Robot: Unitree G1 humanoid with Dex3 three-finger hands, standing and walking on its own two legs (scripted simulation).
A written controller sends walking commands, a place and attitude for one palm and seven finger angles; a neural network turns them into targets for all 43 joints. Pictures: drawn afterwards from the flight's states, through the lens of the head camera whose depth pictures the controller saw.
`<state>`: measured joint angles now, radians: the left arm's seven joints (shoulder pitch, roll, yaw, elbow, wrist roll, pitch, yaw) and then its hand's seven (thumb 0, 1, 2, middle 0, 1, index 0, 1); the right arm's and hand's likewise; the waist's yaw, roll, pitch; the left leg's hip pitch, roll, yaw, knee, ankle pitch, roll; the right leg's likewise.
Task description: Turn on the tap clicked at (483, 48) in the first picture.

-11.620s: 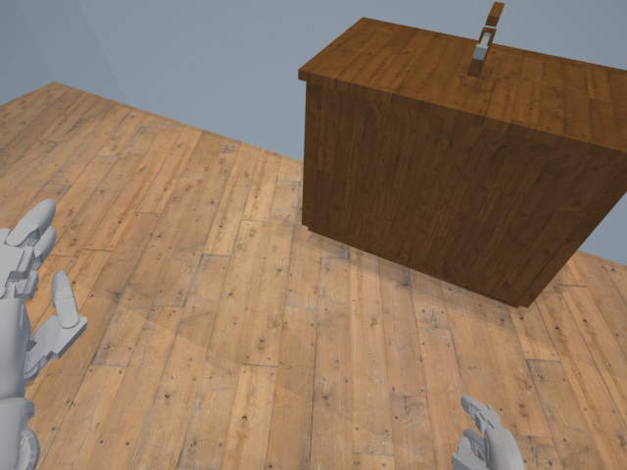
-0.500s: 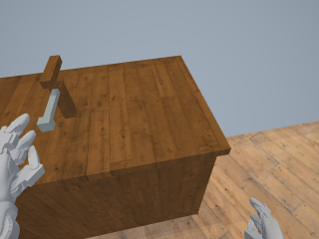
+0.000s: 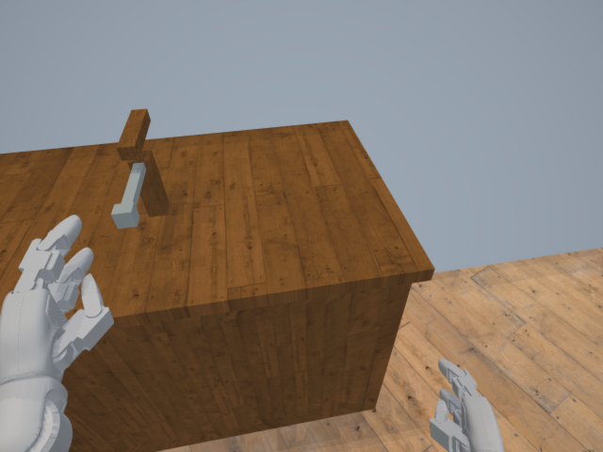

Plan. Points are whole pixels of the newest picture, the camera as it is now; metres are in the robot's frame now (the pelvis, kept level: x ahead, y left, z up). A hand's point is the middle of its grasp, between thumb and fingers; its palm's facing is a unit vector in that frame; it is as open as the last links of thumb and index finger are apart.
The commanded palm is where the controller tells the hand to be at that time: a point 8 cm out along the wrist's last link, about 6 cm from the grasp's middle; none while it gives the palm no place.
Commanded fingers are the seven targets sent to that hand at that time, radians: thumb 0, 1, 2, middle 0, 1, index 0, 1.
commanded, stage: turn the palm inward beside the body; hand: left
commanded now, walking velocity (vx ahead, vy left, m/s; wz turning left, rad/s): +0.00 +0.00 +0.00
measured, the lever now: (125, 215) +0.38 +0.32 +0.13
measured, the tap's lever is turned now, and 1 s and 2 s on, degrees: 0 0 0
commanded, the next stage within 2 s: reach beside the lever's end, fingers flat in 0.68 s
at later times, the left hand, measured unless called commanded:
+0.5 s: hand (124, 305) +0.20 +0.22 +0.17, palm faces +0.46 -0.88 -0.13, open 7.4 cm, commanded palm +0.15 +0.26 +0.18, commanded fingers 0.00 0.90 0.90 -0.20 -0.30 -0.20 -0.30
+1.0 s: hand (134, 292) +0.22 +0.22 +0.16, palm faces +0.48 -0.87 -0.14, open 7.4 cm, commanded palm +0.18 +0.27 +0.17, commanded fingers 0.00 0.90 0.90 -0.20 -0.30 -0.20 -0.30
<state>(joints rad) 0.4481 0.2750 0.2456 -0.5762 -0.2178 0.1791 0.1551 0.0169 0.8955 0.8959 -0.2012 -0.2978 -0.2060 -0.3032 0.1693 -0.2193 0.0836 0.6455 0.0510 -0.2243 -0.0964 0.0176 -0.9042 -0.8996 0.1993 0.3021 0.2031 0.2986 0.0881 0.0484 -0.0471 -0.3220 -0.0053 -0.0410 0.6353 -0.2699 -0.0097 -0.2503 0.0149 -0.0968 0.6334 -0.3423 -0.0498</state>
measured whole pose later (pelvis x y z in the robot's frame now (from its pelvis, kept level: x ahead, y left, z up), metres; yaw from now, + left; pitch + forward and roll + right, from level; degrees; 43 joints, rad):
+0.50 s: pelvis +0.02 -0.01 +0.00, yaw +1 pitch -2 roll +0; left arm 0.46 0.26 0.26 -0.61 -0.27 0.26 0.17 0.02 0.90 0.90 -0.20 -0.30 -0.20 -0.30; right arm 0.17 -0.24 0.07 0.66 0.05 -0.26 -0.10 0.02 -0.90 -0.90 0.20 0.30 0.20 0.30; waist 0.09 0.07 -0.06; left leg -0.32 0.01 -0.06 0.65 -0.30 -0.03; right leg -0.23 0.03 -0.11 0.63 -0.37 -0.07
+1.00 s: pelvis +0.03 -0.02 +0.00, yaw +1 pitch -1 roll +1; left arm 0.42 0.25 0.28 -0.52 -0.26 0.26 0.16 0.02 0.90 0.90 -0.20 -0.30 -0.21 -0.30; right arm 0.19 -0.25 0.05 0.65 0.05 -0.22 -0.10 0.02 -0.91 -0.90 0.20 0.30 0.20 0.30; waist 0.09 0.06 -0.06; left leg -0.28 0.01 -0.06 0.61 -0.30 -0.03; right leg -0.21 0.03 -0.11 0.61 -0.38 -0.07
